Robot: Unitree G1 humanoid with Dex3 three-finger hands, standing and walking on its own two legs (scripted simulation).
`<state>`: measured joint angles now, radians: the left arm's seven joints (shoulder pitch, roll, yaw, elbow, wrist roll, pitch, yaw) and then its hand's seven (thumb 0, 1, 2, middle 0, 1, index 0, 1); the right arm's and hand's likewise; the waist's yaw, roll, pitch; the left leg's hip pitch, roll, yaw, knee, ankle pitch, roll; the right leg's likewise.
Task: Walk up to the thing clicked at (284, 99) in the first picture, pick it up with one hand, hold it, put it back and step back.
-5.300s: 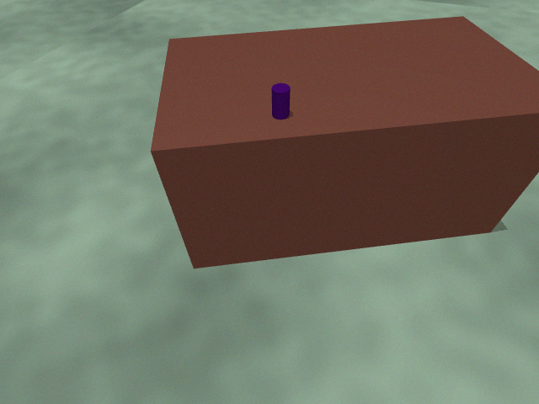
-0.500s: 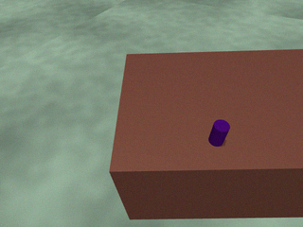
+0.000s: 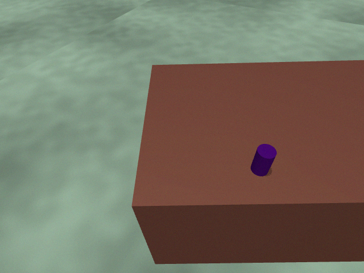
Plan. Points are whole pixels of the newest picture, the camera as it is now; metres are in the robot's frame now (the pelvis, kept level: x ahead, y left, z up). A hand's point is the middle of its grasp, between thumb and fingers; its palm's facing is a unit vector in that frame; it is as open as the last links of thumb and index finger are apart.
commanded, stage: stand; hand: right
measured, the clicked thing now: (262, 160) +0.46 -0.22 -0.09
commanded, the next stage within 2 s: rise first in 0.66 s
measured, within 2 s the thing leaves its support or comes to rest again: neither
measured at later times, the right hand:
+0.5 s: hand out of the picture +0.07 -0.25 -0.16, palm faces -0.03 +0.94 -0.33, open 7.4 cm
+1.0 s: hand out of the picture +0.17 -0.24 -0.13, palm faces +0.19 +0.93 -0.31, open 11.0 cm
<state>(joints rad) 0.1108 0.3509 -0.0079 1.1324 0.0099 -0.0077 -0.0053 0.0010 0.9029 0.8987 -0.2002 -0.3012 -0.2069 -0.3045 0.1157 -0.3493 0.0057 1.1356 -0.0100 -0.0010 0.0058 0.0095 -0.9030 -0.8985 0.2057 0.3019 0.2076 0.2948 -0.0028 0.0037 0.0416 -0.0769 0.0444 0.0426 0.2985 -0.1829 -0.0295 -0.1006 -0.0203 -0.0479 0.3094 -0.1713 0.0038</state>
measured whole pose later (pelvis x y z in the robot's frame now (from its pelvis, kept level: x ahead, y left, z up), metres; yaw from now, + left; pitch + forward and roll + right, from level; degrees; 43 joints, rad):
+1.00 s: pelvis -0.01 +0.00 -0.01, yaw +0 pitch +2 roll +0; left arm 0.03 0.27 0.10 0.91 -0.05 -0.08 0.05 0.00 0.49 0.49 -0.07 -0.12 -0.08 -0.12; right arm 0.04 -0.30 -0.13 0.87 0.05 -0.07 -0.06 0.01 -0.49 -0.50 0.11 0.11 0.10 0.11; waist -0.01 0.01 0.05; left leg -0.25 0.04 0.04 0.45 -0.23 -0.02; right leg -0.27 -0.03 -0.04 0.45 -0.22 0.01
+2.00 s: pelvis +0.00 +0.01 -0.01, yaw -1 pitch -3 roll +0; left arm 0.22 0.23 0.11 0.64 -0.02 -0.07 0.07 -0.01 -0.52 0.06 -0.06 -0.07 -0.07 -0.07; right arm 0.42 -0.28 -0.18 0.12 0.04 -0.11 -0.05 -0.01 0.48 -0.06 0.06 0.06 0.06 0.05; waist -0.03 -0.02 0.04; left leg -0.11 0.04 0.06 0.40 -0.24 -0.01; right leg -0.12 -0.03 -0.03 0.39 -0.21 0.02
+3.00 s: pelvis -0.01 +0.02 -0.01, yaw -1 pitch +0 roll +0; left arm 0.17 0.24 0.06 0.71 -0.02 -0.14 0.12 -0.01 -0.52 0.04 -0.06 -0.05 -0.06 -0.05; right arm 0.03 -0.40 -0.47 0.47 0.26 -0.29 0.30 -0.01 0.56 -0.06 0.03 0.06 0.05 0.05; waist 0.01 0.01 0.00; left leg -0.23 0.03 0.07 0.50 -0.27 -0.01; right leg -0.26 -0.04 -0.01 0.50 -0.25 0.02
